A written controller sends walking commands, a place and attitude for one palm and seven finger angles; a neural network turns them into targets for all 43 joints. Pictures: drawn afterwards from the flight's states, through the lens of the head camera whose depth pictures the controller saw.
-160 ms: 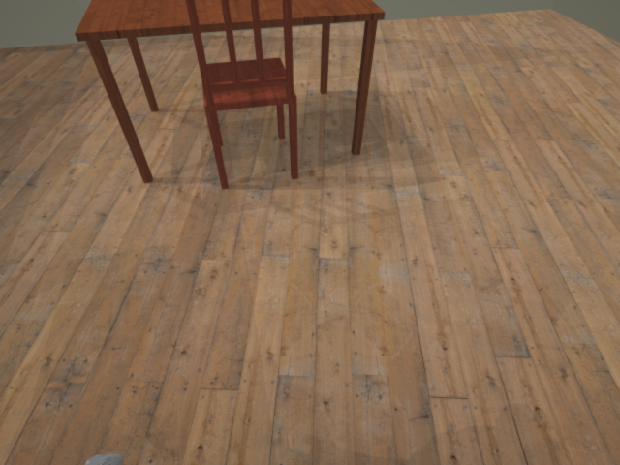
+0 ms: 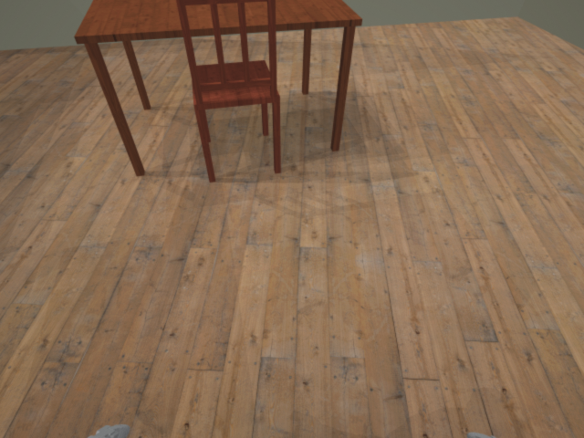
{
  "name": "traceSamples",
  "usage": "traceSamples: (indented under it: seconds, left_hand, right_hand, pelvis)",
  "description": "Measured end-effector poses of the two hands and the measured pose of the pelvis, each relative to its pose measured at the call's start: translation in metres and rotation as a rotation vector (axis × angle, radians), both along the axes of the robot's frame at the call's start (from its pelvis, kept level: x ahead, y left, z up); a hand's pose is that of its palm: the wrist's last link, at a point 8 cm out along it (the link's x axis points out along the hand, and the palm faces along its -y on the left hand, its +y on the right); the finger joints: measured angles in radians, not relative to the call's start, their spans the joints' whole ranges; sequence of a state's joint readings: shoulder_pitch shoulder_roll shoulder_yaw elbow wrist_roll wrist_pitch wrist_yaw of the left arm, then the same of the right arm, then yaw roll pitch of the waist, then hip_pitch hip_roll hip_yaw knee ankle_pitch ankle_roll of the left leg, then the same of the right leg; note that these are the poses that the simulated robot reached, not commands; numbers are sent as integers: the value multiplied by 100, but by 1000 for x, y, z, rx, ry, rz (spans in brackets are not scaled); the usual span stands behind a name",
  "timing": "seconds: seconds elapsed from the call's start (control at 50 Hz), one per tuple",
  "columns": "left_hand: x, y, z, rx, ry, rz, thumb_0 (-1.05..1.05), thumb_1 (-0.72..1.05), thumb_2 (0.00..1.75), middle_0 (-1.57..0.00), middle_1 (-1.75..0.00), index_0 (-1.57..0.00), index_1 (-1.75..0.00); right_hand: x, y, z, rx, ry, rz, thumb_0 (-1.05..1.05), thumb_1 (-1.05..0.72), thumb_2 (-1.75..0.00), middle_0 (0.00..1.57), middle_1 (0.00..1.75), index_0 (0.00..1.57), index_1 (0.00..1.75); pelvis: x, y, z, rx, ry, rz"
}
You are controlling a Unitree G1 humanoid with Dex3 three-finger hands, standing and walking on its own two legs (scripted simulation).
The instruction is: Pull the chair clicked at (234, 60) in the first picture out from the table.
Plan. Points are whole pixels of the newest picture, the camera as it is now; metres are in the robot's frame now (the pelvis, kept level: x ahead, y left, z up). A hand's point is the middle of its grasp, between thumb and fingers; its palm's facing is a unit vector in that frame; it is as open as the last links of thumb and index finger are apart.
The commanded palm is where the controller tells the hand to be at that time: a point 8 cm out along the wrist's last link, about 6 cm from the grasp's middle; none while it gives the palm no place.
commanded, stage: stand and wait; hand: left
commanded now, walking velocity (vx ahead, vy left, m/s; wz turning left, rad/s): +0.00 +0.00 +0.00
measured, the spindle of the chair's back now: (218, 46) +1.51 +0.38 -0.08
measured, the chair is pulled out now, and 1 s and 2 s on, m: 0.00 0.00 0.00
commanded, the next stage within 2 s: look at it before walking up in 0.66 s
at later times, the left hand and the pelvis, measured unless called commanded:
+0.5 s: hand out of the picture +0.06 +0.24 -0.15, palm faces -0.03 -0.94 -0.34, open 7.4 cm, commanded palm none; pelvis -0.01 -0.01 +0.00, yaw +0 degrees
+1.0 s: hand out of the picture +0.06 +0.24 -0.15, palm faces -0.04 -0.94 -0.33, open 7.4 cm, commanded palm none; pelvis -0.01 -0.01 +0.01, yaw -1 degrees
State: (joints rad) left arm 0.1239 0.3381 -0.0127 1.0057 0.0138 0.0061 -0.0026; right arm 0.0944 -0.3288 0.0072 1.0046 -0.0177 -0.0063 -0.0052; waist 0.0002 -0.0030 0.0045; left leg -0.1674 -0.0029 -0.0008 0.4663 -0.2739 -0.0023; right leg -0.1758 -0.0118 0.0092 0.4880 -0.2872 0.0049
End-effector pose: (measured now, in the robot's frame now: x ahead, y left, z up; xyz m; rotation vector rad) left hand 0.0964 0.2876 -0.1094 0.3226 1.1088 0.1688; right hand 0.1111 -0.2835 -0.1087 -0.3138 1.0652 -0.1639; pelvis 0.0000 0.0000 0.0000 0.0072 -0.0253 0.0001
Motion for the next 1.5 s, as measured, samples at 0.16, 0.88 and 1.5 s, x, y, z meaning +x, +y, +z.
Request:
traceSamples:
  seconds: [0.16, 0.88, 1.5]
  left_hand:
    - [-14, -7, -5, -18, 35, 13, 1, 91, 90, -20, -30, -21, -30]
    - [-37, -6, -3, -3, 91, 21, 1, 91, 90, -20, -30, -21, -30]
    - [-45, -10, -11, -17, 129, 35, 1, 91, 90, -20, -30, -20, -30]
  right_hand:
    - [-7, -1, -1, 4, 25, -5, 0, -90, -90, 20, 30, 21, 30]
    - [-55, -14, -6, 0, 134, -53, 0, -90, -90, 20, 30, 20, 30]
    - [-57, -5, -11, 13, 155, -64, 0, -90, -90, 20, 30, 20, 30]
  pelvis:
    - [-3, -3, 2, 0, -2, -1]
    - [-14, -8, 6, -1, -7, -8]
    - [-4, -6, 5, -6, -5, -18]
